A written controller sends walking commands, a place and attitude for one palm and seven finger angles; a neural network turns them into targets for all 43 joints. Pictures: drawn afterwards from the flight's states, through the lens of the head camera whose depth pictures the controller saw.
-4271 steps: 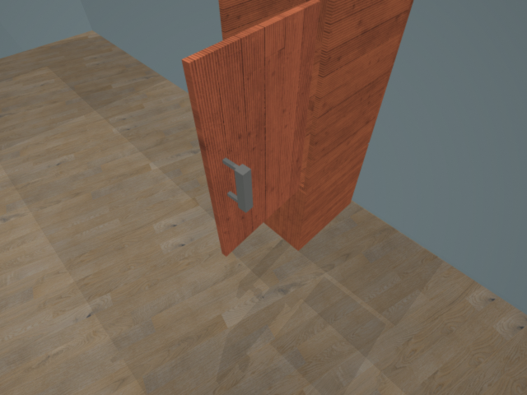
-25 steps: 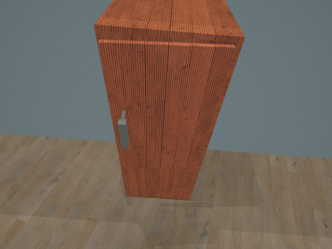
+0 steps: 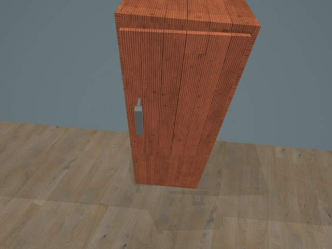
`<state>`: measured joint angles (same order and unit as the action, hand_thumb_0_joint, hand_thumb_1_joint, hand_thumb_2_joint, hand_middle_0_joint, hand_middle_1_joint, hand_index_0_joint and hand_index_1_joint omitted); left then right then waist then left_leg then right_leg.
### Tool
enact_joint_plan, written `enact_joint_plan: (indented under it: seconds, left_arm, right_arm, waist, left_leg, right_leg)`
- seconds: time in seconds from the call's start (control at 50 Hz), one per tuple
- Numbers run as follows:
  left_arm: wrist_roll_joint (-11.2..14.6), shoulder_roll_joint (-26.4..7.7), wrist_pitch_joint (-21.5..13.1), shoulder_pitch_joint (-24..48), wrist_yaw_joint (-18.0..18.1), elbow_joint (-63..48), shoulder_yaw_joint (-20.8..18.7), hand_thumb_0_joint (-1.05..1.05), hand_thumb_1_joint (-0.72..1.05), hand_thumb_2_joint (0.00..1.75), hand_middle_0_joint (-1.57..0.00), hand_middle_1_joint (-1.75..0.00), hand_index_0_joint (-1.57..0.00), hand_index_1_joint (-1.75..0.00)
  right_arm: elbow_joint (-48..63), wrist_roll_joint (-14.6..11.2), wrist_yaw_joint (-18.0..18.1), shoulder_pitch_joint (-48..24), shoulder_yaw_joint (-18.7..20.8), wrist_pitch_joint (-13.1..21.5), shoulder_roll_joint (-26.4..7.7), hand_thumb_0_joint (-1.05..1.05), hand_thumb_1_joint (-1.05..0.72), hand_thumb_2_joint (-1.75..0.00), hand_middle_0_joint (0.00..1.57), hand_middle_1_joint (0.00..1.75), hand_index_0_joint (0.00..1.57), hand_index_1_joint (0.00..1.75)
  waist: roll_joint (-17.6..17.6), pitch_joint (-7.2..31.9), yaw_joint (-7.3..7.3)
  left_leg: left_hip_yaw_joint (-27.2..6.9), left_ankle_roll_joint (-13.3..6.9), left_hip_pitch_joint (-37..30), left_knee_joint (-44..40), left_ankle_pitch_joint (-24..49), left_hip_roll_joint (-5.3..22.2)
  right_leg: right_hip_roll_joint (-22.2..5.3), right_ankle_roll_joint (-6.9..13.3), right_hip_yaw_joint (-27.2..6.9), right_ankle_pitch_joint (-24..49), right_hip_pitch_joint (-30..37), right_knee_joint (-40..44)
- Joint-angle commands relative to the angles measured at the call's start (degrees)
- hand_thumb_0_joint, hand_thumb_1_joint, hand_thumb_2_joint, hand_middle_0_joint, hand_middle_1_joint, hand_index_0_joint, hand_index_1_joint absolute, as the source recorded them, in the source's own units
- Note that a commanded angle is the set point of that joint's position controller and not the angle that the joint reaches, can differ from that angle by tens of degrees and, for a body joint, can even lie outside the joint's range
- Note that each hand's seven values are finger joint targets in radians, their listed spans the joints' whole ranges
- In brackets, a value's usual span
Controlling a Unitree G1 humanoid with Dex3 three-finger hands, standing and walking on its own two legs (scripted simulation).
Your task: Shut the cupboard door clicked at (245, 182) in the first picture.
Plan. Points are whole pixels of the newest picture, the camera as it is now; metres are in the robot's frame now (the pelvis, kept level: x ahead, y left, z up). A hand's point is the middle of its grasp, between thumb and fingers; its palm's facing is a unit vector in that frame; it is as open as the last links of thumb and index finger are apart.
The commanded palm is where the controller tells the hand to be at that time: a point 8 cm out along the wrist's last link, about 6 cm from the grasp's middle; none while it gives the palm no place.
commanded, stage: come to a stop and stand still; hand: left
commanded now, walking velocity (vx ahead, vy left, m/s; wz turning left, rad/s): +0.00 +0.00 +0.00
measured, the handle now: (139, 116) +0.55 +0.14 -0.05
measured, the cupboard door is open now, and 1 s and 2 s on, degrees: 6 6 6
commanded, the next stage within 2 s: look again from close up in 0.26 s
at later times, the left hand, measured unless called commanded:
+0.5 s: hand out of the picture -0.05 +0.14 -0.18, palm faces +0.05 -0.98 -0.17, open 7.4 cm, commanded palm none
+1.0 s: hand out of the picture -0.02 +0.14 -0.18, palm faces +0.07 -0.98 -0.17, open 7.4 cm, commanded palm none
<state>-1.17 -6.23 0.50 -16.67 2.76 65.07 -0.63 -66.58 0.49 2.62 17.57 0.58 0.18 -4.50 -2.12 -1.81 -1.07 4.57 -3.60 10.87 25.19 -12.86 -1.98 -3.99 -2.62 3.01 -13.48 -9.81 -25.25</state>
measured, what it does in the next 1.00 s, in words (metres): stands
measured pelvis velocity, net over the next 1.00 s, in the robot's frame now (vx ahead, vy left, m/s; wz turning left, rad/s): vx -0.02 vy -0.03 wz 0.04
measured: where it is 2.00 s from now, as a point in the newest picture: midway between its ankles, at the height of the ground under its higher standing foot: outside the picture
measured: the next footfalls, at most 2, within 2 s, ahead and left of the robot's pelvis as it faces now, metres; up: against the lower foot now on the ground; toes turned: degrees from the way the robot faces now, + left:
right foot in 1.86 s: +0.21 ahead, -0.21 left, +0.00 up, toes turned -3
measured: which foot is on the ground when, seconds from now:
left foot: down 0.00-1.00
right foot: down 0.00-1.00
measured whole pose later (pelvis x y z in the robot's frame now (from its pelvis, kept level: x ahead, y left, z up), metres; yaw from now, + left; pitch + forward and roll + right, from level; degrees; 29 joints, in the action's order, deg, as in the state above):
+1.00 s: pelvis -0.02 -0.03 +0.00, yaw +3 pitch -2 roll +0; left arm -0.9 -9.0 -0.5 -18.5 1.9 60.4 0.3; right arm -61.4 0.7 0.9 17.1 -0.5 0.5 -8.8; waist -1.3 -0.3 0.0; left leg 1.4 -1.5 14.0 27.7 -11.7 -0.5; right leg -2.6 -0.3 6.2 -13.3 -11.5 -27.0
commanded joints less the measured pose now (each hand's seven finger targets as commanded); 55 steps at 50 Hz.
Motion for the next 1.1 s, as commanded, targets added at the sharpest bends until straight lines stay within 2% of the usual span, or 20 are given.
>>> enact_joint_plan:
  seconds: [0.0, 0.04, 0.08, 0.22, 0.32, 0.34, 0.36, 0.38, 0.4, 0.42, 0.46, 0.48, 0.5, 0.56, 0.7, 0.9, 0.94, 1.0, 1.04, 1.08]
  left_arm:
    - [-0.1, -3.0, 0.2, -6.1, -0.6, -0.1, -0.7, 0.00, 0.90, 0.90, -0.20, -0.30, -0.20, -0.30]
    - [-0.1, -3.1, 0.2, -6.3, -0.7, -0.1, -0.7, 0.00, 0.90, 0.90, -0.20, -0.30, -0.20, -0.30]
    - [-0.2, -3.5, 0.1, -6.3, -0.8, -0.3, -0.8, 0.00, 0.90, 0.90, -0.20, -0.30, -0.20, -0.30]
    - [-0.1, -3.9, -0.5, -6.3, -0.7, -0.7, -0.7, 0.00, 0.90, 0.90, -0.20, -0.30, -0.20, -0.30]
    - [0.0, -4.1, -0.9, -6.3, -0.6, -0.6, -0.5, 0.00, 0.90, 0.90, -0.20, -0.30, -0.20, -0.30]
    - [-0.8, -7.1, -2.1, -7.3, 1.4, 0.1, 0.7, 0.00, 0.90, 0.90, -0.20, -0.30, -0.20, -0.30]
    - [-0.6, -8.6, -3.3, -6.7, 1.0, -0.8, 0.3, 0.00, 0.90, 0.90, -0.20, -0.30, -0.20, -0.30]
    - [-0.3, -7.7, -3.3, -6.9, 0.7, -2.0, 0.1, 0.00, 0.90, 0.90, -0.20, -0.30, -0.20, -0.30]
    - [0.0, -7.5, -3.2, -6.5, 0.5, -2.3, 0.3, 0.00, 0.90, 0.90, -0.20, -0.30, -0.20, -0.30]
    - [0.1, -6.9, -3.0, -6.1, 0.3, -2.5, 0.4, 0.00, 0.90, 0.90, -0.20, -0.30, -0.20, -0.30]
    - [0.1, -6.8, -2.7, -5.4, 0.1, -3.3, 0.4, 0.00, 0.90, 0.90, -0.20, -0.30, -0.20, -0.30]
    - [0.1, -6.6, -2.5, -5.2, 0.0, -3.5, 0.4, 0.00, 0.90, 0.90, -0.20, -0.30, -0.20, -0.30]
    - [0.1, -6.3, -2.3, -5.6, -0.1, -3.7, 0.5, 0.00, 0.90, 0.90, -0.20, -0.30, -0.20, -0.30]
    - [0.0, -6.9, -2.2, -5.6, -0.3, -4.3, 0.4, 0.00, 0.90, 0.90, -0.20, -0.30, -0.20, -0.30]
    - [0.1, -7.7, -2.0, -5.5, -0.5, -6.2, 0.1, 0.00, 0.90, 0.90, -0.20, -0.30, -0.20, -0.30]
    - [0.3, -8.3, -1.7, -4.9, -0.7, -7.1, -0.1, 0.00, 0.90, 0.90, -0.20, -0.30, -0.20, -0.30]
    - [0.2, -8.2, -1.7, -5.5, -0.9, -6.4, -0.2, 0.00, 0.90, 0.90, -0.20, -0.30, -0.20, -0.30]
    - [-0.2, -8.1, -1.1, -5.9, -1.2, -6.6, -0.7, 0.00, 0.90, 0.90, -0.20, -0.30, -0.20, -0.30]
    - [-0.3, -7.5, -0.9, -7.0, -1.4, -6.4, -0.8, 0.00, 0.90, 0.90, -0.20, -0.30, -0.20, -0.30]
    - [-0.5, -6.7, -1.0, -7.7, -1.5, -6.2, -0.9, 0.00, 0.90, 0.90, -0.20, -0.30, -0.20, -0.30]
  right_arm:
    - [2.1, 0.2, 0.1, 2.2, 1.1, 0.8, -6.8, 0.00, -0.90, -0.90, 0.20, 0.30, 0.20, 0.30]
    - [2.2, 0.3, -0.1, 2.2, 1.3, 0.6, -6.9, 0.00, -0.90, -0.90, 0.20, 0.30, 0.20, 0.30]
    - [2.6, 0.2, -0.2, 2.2, 1.4, 0.5, -6.9, 0.00, -0.90, -0.90, 0.20, 0.30, 0.20, 0.30]
    - [2.7, 0.2, -0.5, 3.0, 1.5, 0.5, -6.7, 0.00, -0.90, -0.90, 0.20, 0.30, 0.20, 0.30]
    - [2.6, 0.1, -0.6, 3.0, 1.2, 0.5, -6.5, 0.00, -0.90, -0.90, 0.20, 0.30, 0.20, 0.30]
    - [7.1, -0.3, -1.5, -1.9, 0.5, 1.5, -10.9, 0.00, -0.90, -0.90, 0.20, 0.30, 0.20, 0.30]
    - [8.4, -0.3, -1.9, -2.2, -0.1, 2.1, -9.2, 0.00, -0.90, -0.90, 0.20, 0.30, 0.20, 0.30]
    - [8.0, 0.2, -1.6, 1.3, 0.0, 2.5, -7.5, 0.00, -0.90, -0.90, 0.20, 0.30, 0.20, 0.30]
    - [7.8, 0.3, -1.5, 2.6, 0.0, 2.5, -8.3, 0.00, -0.90, -0.90, 0.20, 0.30, 0.20, 0.30]
    - [7.7, 0.2, -1.4, 2.5, 0.0, 2.5, -8.8, 0.00, -0.90, -0.90, 0.20, 0.30, 0.20, 0.30]
    - [8.4, 0.2, -1.2, 2.0, 0.0, 2.3, -8.9, 0.00, -0.90, -0.90, 0.20, 0.30, 0.20, 0.30]
    - [8.7, 0.1, -1.2, 1.8, -0.1, 2.1, -9.1, 0.00, -0.90, -0.90, 0.20, 0.30, 0.20, 0.30]
    - [8.8, 0.2, -1.2, 1.4, 0.0, 2.0, -9.3, 0.00, -0.90, -0.90, 0.20, 0.30, 0.20, 0.30]
    - [9.2, 0.2, -1.3, 1.0, 0.0, 1.7, -9.5, 0.00, -0.90, -0.90, 0.20, 0.30, 0.20, 0.30]
    - [9.2, 0.3, -1.4, 0.5, -0.1, 1.7, -10.1, 0.00, -0.90, -0.90, 0.20, 0.30, 0.20, 0.30]
    - [8.0, 0.2, -1.5, 0.4, -0.3, 1.4, -9.8, 0.00, -0.90, -0.90, 0.20, 0.30, 0.20, 0.30]
    - [7.3, 0.5, -1.6, 1.2, -0.3, 1.3, -9.9, 0.00, -0.90, -0.90, 0.20, 0.30, 0.20, 0.30]
    - [7.1, 0.8, -1.5, 1.7, 0.3, 0.9, -10.7, 0.00, -0.90, -0.90, 0.20, 0.30, 0.20, 0.30]
    - [7.2, 1.0, -1.5, 1.7, 0.6, 0.6, -10.9, 0.00, -0.90, -0.90, 0.20, 0.30, 0.20, 0.30]
    - [6.9, 1.0, -1.3, 2.6, 1.0, 0.8, -10.8, 0.00, -0.90, -0.90, 0.20, 0.30, 0.20, 0.30]
  waist:
    - [4.2, -5.3, -0.53]
    - [4.6, -6.1, -0.40]
    - [4.7, -5.7, -0.45]
    - [2.4, -3.7, 0.37]
    - [1.5, -3.4, 0.82]
    - [1.5, -4.4, -0.35]
    - [1.1, -2.4, 0.70]
    - [3.3, 2.4, 1.41]
    - [1.8, 5.9, 1.65]
    - [2.7, 6.4, 1.76]
    - [3.4, 2.9, 1.53]
    - [2.4, 0.5, 1.62]
    - [3.0, -1.4, 1.45]
    - [1.0, -4.4, 1.26]
    - [-0.2, -3.3, 0.90]
    - [1.9, -2.7, 0.62]
    - [0.9, -1.8, 0.70]
    - [2.5, -3.0, 0.69]
    - [3.6, -4.4, 0.47]
    - [5.5, -5.7, 0.47]
  left_leg:
    - [-12.8, 1.4, 6.8, -14.2, -6.4, 10.3]
    - [-12.9, 1.5, 8.0, -15.4, -11.6, 9.9]
    - [-12.7, 1.5, 8.1, -15.3, -12.1, 9.6]
    - [-10.7, 1.6, 5.2, -12.8, -7.9, 8.4]
    - [-9.2, 1.8, 3.0, -10.9, -3.7, 7.9]
    - [-6.6, 3.1, 6.6, -0.2, 5.0, 7.8]
    - [-6.7, 3.5, 5.2, -0.5, 6.3, 6.3]
    - [-7.5, 2.9, 3.0, -0.9, 4.4, 6.0]
    - [-8.6, 2.3, 2.4, 0.1, 7.4, 6.5]
    - [-8.8, 1.9, 1.8, 0.0, 8.7, 6.9]
    - [-9.3, 1.5, 4.0, -0.8, 7.9, 7.2]
    - [-9.6, 1.5, 5.7, -1.8, 5.2, 7.1]
    - [-9.6, 1.5, 6.6, -2.7, 3.0, 7.0]
    - [-9.5, 1.5, 8.2, -3.6, 0.2, 6.3]
    - [-8.6, 1.7, 7.3, -3.9, -0.3, 5.9]
    - [-8.5, 2.1, 7.7, -4.9, -1.1, 6.1]
    - [-9.0, 1.9, 8.2, -4.8, -6.5, 5.9]
    - [-11.4, 0.9, 11.7, -6.4, -16.1, 6.6]
    - [-13.0, 0.1, 13.5, -7.8, -20.9, 7.2]
    - [-15.1, -0.8, 14.5, -9.5, -22.3, 8.4]
  right_leg:
    - [-1.4, 1.8, -1.4, 1.2, 0.2, 1.6]
    - [-1.3, 1.8, -1.3, 0.3, -0.2, 1.8]
    - [-1.5, 1.9, -1.3, 0.5, 0.2, 2.4]
    - [-2.2, 2.3, -2.2, 1.3, -0.6, 4.3]
    - [-2.7, 2.6, -3.1, 1.6, -2.0, 5.3]
    - [-3.2, 3.4, -3.2, 4.8, -2.6, 3.9]
    - [-4.7, 3.9, -3.4, 9.7, -2.0, 3.9]
    - [-4.9, 4.5, -3.9, 5.2, 0.0, 1.9]
    - [-4.2, 4.5, -3.2, 4.2, 0.8, 0.9]
    - [-3.7, 4.4, -2.9, 3.7, 0.6, 0.6]
    - [-3.1, 4.3, -2.3, 2.5, -0.9, 0.6]
    - [-2.9, 4.3, -2.2, 0.8, -1.9, 0.8]
    - [-2.8, 4.4, -2.4, 0.0, -2.9, 1.1]
    - [-2.8, 4.5, -2.7, -1.4, -4.0, 2.2]
    - [-3.1, 4.4, -3.3, -2.2, -3.5, 3.5]
    - [-3.2, 4.3, -3.5, -2.4, -2.1, 5.1]
    - [-2.9, 4.3, -2.6, -7.8, -1.5, 4.8]
    - [-1.9, 4.3, -1.1, -14.1, -2.2, 2.8]
    - [-1.2, 4.4, -0.7, -16.3, -3.2, 2.1]
    - [-0.2, 4.6, 0.3, -14.2, -3.2, 0.2]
